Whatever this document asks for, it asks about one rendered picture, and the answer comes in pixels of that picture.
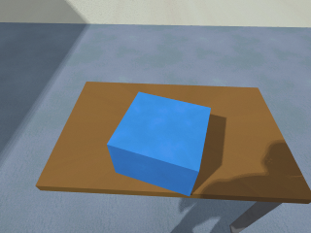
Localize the carton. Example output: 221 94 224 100
107 91 211 196

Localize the table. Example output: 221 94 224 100
35 82 311 233

